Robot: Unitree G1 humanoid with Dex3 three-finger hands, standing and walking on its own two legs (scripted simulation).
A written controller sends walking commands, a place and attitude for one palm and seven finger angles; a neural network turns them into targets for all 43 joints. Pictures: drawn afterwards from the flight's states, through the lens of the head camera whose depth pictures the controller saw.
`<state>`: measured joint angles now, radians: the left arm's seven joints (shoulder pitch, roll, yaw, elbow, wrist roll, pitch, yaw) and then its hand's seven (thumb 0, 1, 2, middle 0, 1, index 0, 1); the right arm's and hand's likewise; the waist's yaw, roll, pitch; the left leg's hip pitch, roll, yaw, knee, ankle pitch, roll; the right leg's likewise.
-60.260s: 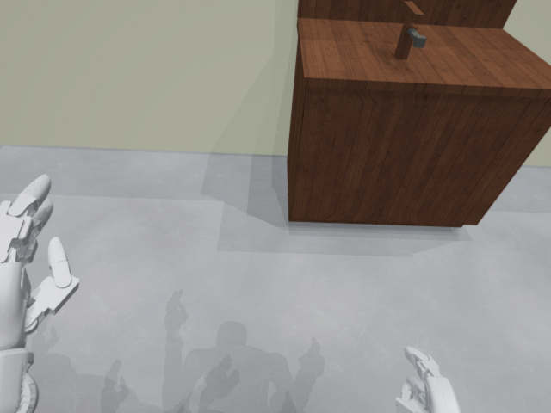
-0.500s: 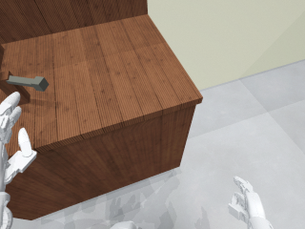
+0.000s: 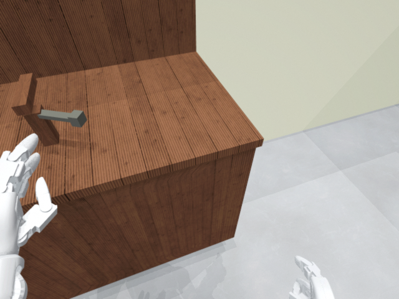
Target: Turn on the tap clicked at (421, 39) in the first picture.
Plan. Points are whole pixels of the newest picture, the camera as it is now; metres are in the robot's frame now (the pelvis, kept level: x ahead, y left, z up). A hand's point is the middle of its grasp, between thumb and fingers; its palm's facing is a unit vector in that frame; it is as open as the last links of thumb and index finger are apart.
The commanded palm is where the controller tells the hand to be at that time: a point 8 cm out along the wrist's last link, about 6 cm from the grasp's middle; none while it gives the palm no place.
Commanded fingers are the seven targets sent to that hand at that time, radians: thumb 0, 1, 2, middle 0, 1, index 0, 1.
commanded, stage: come to a stop and stand still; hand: left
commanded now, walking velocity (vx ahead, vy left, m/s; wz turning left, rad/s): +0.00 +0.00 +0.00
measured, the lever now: (77, 118) +0.47 +0.33 +0.11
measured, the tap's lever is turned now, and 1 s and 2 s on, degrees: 59 59 59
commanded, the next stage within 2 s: look again from close up in 0.30 s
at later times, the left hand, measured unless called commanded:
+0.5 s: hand (17, 176) +0.24 +0.29 +0.19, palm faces +0.49 -0.76 -0.42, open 7.4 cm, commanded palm +0.15 +0.28 +0.18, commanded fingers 0.00 0.90 0.90 -0.20 -0.30 -0.20 -0.30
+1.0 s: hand (45, 178) +0.26 +0.27 +0.17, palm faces +0.36 -0.86 -0.36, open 7.4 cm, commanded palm +0.19 +0.31 +0.18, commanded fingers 0.00 0.90 0.90 -0.20 -0.30 -0.20 -0.30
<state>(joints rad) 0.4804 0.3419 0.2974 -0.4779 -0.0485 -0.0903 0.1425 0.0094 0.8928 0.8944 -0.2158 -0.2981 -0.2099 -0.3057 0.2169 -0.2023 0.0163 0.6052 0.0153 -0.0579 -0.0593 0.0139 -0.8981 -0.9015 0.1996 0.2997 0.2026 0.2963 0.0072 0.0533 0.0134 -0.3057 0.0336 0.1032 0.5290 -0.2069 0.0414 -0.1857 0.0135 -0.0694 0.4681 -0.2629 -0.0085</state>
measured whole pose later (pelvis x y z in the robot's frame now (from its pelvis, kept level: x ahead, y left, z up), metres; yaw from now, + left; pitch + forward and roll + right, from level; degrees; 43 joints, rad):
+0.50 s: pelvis -0.01 +0.00 +0.00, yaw +0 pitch +0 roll -1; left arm 0.17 0.48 0.43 -0.29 -0.01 -0.20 0.10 0.01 0.89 0.89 -0.22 -0.30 -0.21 -0.31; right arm 0.19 -0.19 0.01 0.61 0.01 -0.13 -0.04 0.01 -0.90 -0.90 0.20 0.30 0.20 0.30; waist 0.07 -0.01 0.06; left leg -0.32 0.03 0.11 0.49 -0.17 0.05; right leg -0.22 0.01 -0.06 0.45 -0.24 -0.01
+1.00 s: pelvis +0.03 +0.03 +0.00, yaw -1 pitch +1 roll -2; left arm 0.42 0.35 0.35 -0.52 -0.04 -0.21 0.12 0.01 0.90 0.89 -0.21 -0.30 -0.21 -0.31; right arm 0.17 -0.23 0.00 0.54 0.00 -0.11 -0.01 0.02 -0.90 -0.90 0.20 0.30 0.20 0.30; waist 0.01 -0.01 0.04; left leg -0.30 0.00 0.13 0.54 -0.26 0.09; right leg -0.18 -0.03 -0.03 0.47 -0.29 0.04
